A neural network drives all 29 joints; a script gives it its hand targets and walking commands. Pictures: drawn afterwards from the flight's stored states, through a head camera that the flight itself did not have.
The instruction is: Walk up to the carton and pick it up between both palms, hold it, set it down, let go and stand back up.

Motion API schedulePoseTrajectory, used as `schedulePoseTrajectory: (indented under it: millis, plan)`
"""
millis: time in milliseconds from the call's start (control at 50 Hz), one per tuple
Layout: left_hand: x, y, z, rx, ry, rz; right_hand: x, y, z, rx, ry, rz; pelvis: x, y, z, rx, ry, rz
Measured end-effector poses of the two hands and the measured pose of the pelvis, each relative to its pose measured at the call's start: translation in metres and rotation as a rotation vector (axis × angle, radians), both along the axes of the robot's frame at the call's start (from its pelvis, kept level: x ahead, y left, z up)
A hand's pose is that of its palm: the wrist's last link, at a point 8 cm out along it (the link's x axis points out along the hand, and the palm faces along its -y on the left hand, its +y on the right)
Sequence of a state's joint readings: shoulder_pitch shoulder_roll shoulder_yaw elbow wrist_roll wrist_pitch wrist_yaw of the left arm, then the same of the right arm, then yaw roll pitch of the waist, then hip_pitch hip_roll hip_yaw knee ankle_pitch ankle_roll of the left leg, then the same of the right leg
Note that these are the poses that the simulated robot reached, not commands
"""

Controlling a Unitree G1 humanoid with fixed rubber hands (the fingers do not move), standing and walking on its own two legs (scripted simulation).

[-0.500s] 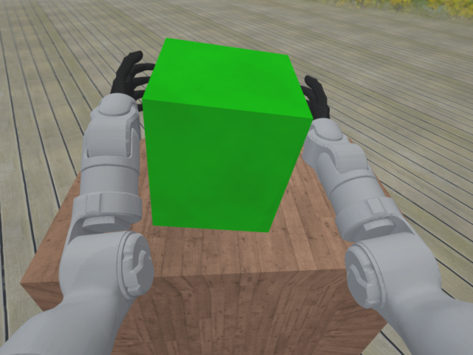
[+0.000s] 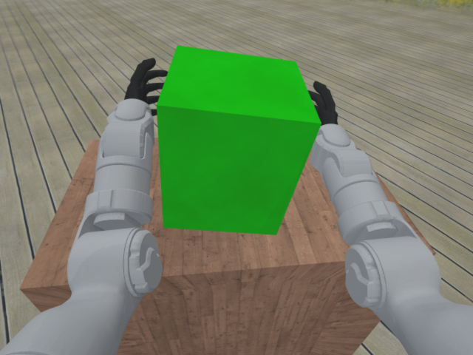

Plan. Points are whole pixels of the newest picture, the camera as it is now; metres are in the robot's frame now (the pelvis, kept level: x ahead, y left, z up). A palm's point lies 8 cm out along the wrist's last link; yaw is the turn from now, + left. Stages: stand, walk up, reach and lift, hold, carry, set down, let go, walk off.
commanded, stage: set down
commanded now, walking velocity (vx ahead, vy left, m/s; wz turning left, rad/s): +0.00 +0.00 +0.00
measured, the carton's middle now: (229, 144) +0.42 -0.02 +0.18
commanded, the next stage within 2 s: none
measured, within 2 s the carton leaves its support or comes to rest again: neither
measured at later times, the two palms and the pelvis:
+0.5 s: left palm (146, 120) +0.44 +0.12 +0.23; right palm (319, 141) +0.38 -0.18 +0.20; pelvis +0.01 +0.00 +0.00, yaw +0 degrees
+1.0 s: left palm (156, 129) +0.46 +0.10 +0.20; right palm (321, 154) +0.38 -0.19 +0.17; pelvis +0.01 +0.00 +0.00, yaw +0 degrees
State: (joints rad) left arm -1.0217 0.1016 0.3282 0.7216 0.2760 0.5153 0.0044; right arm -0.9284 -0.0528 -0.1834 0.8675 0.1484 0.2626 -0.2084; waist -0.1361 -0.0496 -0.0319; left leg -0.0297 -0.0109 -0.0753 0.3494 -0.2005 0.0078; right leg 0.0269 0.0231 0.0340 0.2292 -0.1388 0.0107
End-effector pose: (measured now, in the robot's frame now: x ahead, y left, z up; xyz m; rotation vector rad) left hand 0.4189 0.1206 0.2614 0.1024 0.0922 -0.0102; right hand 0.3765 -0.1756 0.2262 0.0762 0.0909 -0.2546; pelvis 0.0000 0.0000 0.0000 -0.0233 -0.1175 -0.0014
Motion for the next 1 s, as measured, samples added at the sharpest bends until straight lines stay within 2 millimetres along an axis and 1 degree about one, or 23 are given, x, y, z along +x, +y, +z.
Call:
schedulePoseTrajectory:
  millis: [140, 260, 560, 800, 1000]
  plan:
    - [0.005, 0.0, -0.015, -0.004, 0.023, -0.009, 0.002, 0.0, -0.014, 0.001, 0.019, -0.009, 0.001, -0.004, 0.001, 0.001, 0.014, 0.005]
    - [0.01, 0.0, -0.025, -0.003, 0.029, -0.02, 0.004, 0.0, -0.022, 0.009, 0.022, -0.021, 0.003, -0.005, 0.001, 0.0, 0.026, 0.009]
    - [0.024, -0.006, -0.039, 0.004, 0.044, -0.056, 0.008, -0.004, -0.033, 0.022, 0.034, -0.058, 0.009, 0.0, 0.0, -0.001, 0.041, 0.001]
    - [0.031, -0.011, -0.055, 0.008, 0.067, -0.077, 0.007, -0.008, -0.049, 0.033, 0.054, -0.081, 0.012, 0.002, 0.0, -0.002, 0.055, -0.003]
    - [0.037, -0.017, -0.064, 0.001, 0.084, -0.096, 0.006, -0.012, -0.058, 0.04, 0.065, -0.104, 0.013, 0.002, 0.001, 0.001, 0.072, -0.008]
